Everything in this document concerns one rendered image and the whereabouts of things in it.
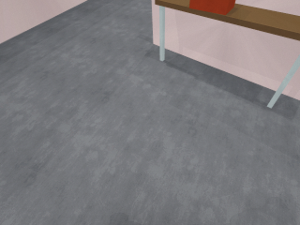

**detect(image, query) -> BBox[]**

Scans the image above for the table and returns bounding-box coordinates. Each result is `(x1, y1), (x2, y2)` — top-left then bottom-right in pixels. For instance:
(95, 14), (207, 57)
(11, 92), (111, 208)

(155, 0), (300, 109)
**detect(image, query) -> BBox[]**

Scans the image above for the carton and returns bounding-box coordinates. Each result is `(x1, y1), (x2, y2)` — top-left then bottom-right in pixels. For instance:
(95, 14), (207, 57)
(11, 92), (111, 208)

(189, 0), (236, 15)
